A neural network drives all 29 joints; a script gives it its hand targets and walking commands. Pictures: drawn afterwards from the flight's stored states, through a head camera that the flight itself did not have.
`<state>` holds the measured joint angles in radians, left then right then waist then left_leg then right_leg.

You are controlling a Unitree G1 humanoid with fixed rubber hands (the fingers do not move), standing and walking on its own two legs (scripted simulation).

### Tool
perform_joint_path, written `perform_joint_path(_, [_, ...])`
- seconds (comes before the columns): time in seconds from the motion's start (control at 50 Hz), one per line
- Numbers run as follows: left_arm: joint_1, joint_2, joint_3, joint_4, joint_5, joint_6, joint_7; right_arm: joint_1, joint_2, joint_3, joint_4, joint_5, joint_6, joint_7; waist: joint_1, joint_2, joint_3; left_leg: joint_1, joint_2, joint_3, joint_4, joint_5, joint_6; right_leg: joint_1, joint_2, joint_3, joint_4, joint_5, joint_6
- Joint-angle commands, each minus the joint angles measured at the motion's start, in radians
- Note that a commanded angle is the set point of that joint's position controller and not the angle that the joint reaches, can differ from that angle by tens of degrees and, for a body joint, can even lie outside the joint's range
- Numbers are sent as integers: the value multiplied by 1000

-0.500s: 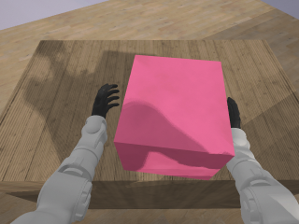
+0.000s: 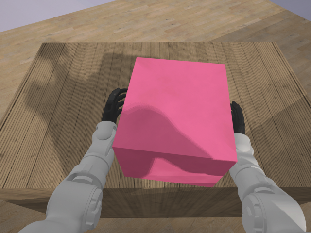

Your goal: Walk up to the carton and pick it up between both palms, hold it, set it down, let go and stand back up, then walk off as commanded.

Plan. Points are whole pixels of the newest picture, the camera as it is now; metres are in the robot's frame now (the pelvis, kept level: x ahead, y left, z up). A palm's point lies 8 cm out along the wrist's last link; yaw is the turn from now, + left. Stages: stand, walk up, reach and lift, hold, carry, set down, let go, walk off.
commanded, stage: reach and lift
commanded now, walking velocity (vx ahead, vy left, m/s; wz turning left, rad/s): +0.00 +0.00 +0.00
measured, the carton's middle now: (173, 121) +0.40 -0.03 +0.01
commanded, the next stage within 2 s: none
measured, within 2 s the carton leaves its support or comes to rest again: leaves its support in 0.30 s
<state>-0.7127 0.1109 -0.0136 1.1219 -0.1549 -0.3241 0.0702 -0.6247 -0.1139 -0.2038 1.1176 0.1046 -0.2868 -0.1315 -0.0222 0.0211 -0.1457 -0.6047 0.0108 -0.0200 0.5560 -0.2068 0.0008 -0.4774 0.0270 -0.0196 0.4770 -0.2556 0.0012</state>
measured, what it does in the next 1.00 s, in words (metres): stands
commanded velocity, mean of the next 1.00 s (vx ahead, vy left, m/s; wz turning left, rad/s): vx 0.00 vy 0.00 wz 0.00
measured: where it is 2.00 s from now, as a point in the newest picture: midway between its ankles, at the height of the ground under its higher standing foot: outside the picture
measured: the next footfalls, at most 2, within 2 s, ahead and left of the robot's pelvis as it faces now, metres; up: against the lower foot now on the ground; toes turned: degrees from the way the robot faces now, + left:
none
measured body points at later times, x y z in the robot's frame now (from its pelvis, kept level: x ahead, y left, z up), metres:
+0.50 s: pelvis -0.01 -0.01 +0.00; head +0.05 +0.00 +0.45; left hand +0.41 +0.14 +0.04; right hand +0.38 -0.20 +0.02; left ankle +0.03 +0.10 -0.73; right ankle -0.03 -0.13 -0.73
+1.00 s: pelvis -0.02 -0.01 +0.00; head +0.02 -0.01 +0.45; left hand +0.39 +0.13 +0.07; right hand +0.36 -0.21 +0.04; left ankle +0.03 +0.10 -0.73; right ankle -0.03 -0.13 -0.73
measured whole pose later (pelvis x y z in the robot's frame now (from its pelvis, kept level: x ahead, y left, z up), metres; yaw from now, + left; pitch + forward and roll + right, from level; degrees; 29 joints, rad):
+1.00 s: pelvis -0.02 -0.01 +0.00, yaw +0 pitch +13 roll -1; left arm -0.71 0.10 0.07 1.18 -0.06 -0.45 0.03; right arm -0.58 -0.06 -0.32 1.02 -0.09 -0.32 -0.14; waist -0.02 0.02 -0.18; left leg -0.57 0.01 -0.02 0.49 -0.15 0.00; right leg -0.48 0.03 -0.02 0.47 -0.23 0.00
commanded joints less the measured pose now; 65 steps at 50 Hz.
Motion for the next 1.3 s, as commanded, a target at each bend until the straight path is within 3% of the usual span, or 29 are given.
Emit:
perform_joint_path(0.0, [-519, -104, 45, -183, 168, -78, -12, -508, 106, 19, -216, -101, -81, 30, -88, -8, -677, 499, 4, -5, 70, 519, -81, 34, -7, -30, -11, 480, 29])
perform_joint_path(0.06, [-537, -224, 36, -126, 205, -81, -49, -593, 255, 67, -241, -142, -97, 67, -58, -10, -651, 501, 0, -3, 53, 513, -76, 63, -17, -26, -9, 478, 34])
perform_joint_path(0.08, [-530, -268, 36, -105, 241, -81, -66, -554, 296, 50, -208, -172, -91, 79, -85, -2, -615, 503, 3, -4, 41, 506, -77, 82, -19, -32, -13, 529, 42])
perform_joint_path(0.1, [-550, -353, 27, -93, 248, -94, -92, -617, 407, 79, -239, -201, -102, 99, -50, -18, -647, 504, 2, 1, 36, 522, -71, 111, -23, -35, -10, 534, 44])
perform_joint_path(0.12, [-566, -502, -20, -93, 267, -103, -117, -625, 541, 109, -250, -234, -104, 128, -82, -8, -635, 518, 3, -9, 26, 520, -74, 127, -26, -39, -30, 555, 36])
perform_joint_path(0.14, [-579, -568, -36, -77, 274, -120, -136, -643, 634, 140, -287, -257, -114, 152, -59, -17, -669, 487, -4, -7, 24, 498, -69, 145, -30, -29, -26, 551, 44])
perform_joint_path(0.16, [-599, -598, -51, -51, 298, -123, -145, -629, 665, 140, -262, -278, -108, 160, -91, -15, -648, 498, -3, -5, 1, 480, -69, 137, -25, -39, -35, 549, 45])
perform_joint_path(0.18, [-568, -615, -44, -16, 320, -124, -154, -606, 690, 155, -241, -292, -103, 174, -73, 4, -626, 491, -4, -1, -12, 481, -74, 148, -27, -34, -52, 532, 34])
perform_joint_path(0.24, [-581, -641, -83, -22, 307, -140, -156, -549, 698, 165, -195, -312, -98, 183, -98, 12, -602, 500, -3, -9, -39, 431, -75, 178, -21, -34, -70, 503, 30])
perform_joint_path(0.36, [-607, -615, -62, 24, 313, -149, -161, -609, 681, 148, -244, -324, -101, 180, -92, -6, -605, 476, -11, -2, -52, 374, -69, 190, -24, -28, -87, 441, 26])
perform_joint_path(0.42, [-608, -635, -96, -3, 291, -161, -168, -588, 718, 184, -250, -326, -104, 172, -106, -39, -636, 455, -16, 2, -44, 390, -66, 222, -25, -20, -71, 509, 31])
perform_joint_path(0.44, [-640, -657, -115, -35, 277, -175, -158, -641, 727, 211, -296, -317, -128, 174, -87, -24, -694, 480, -16, -17, -38, 420, -70, 209, -21, -31, -66, 518, 31])
perform_joint_path(0.46, [-658, -656, -127, -42, 278, -182, -156, -614, 727, 188, -255, -329, -125, 171, -116, -2, -702, 495, -11, -18, -38, 426, -73, 198, -17, -34, -71, 516, 28])
perform_joint_path(0.48, [-638, -680, -159, -82, 252, -192, -150, -616, 752, 219, -300, -311, -147, 169, -86, 11, -756, 522, -7, -11, -35, 472, -80, 201, -11, -37, -69, 542, 24])
perform_joint_path(0.5, [-674, -666, -136, -34, 267, -190, -150, -637, 741, 218, -283, -319, -141, 168, -99, 11, -711, 508, -10, -11, -35, 442, -78, 193, -15, -33, -81, 518, 26])
perform_joint_path(0.54, [-682, -659, -137, -79, 263, -201, -140, -651, 727, 226, -318, -319, -156, 169, -71, 4, -741, 513, -10, -7, -42, 446, -77, 196, -13, -35, -95, 497, 23])
perform_joint_path(0.56, [-654, -654, -136, -87, 267, -199, -139, -637, 733, 226, -314, -312, -150, 168, -82, -31, -721, 520, -10, -7, -39, 447, -73, 210, -12, -30, -93, 507, 33])
perform_joint_path(0.6, [-698, -665, -157, -96, 252, -202, -140, -658, 728, 237, -336, -324, -165, 161, -91, -6, -756, 525, -11, -9, -49, 456, -71, 220, -6, -42, -93, 532, 28])
perform_joint_path(0.82, [-729, -706, -211, -203, 215, -205, -112, -687, 710, 309, -364, -286, -194, 160, -71, -18, -762, 575, -8, -16, -48, 484, -68, 170, 10, -46, -127, 467, 20])
perform_joint_path(0.88, [-735, -651, -167, -136, 235, -181, -129, -680, 722, 325, -335, -273, -163, 147, -29, -42, -623, 484, -20, 13, -93, 355, -40, 209, -22, -5, -129, 402, 26])
perform_joint_path(0.9, [-741, -649, -168, -125, 226, -174, -134, -677, 721, 317, -332, -282, -156, 139, -55, -48, -632, 460, -26, 21, -99, 324, -36, 244, -23, -10, -122, 421, 33])
perform_joint_path(0.92, [-738, -670, -166, -156, 227, -175, -136, -683, 727, 331, -336, -283, -155, 142, -40, -61, -637, 474, -26, 19, -107, 341, -37, 224, -21, -16, -119, 420, 39])
perform_joint_path(1.02, [-817, -716, -250, -276, 163, -155, -128, -718, 791, 409, -454, -229, -104, 148, -54, -59, -752, 461, -27, 8, -90, 337, -29, 265, -7, -6, -109, 403, 36])
perform_joint_path(1.06, [-818, -729, -306, -356, 125, -136, -114, -752, 797, 480, -528, -197, -89, 153, -26, -18, -818, 499, -25, -1, -76, 386, -32, 233, 5, -5, -108, 401, 29])
perform_joint_path(1.1, [-795, -765, -301, -321, 120, -106, -114, -750, 794, 483, -548, -178, -58, 148, -21, -50, -757, 493, -30, -2, -91, 371, -26, 212, 10, -9, -119, 366, 29])
perform_joint_path(1.14, [-809, -797, -354, -406, 81, -86, -104, -778, 794, 514, -613, -139, -32, 145, -42, -23, -818, 541, -24, -23, -73, 441, -37, 206, 17, -5, -110, 431, 21])
perform_joint_path(1.16, [-766, -803, -344, -427, 99, -65, -103, -739, 797, 556, -621, -119, -4, 149, -7, -24, -781, 552, -28, -13, -83, 433, -34, 212, 19, 8, -123, 397, 22])
perform_joint_path(1.22, [-772, -822, -376, -491, 71, -14, -110, -780, 795, 568, -682, -81, 46, 147, -15, -31, -803, 554, -27, -24, -83, 450, -30, 216, 21, 8, -117, 420, 27])
perform_joint_path(1.28, [-699, -804, -340, -470, 86, 68, -115, -779, 757, 604, -678, -17, 119, 145, 23, -46, -683, 531, -35, -22, -113, 414, -16, 226, 9, 38, -136, 406, 24])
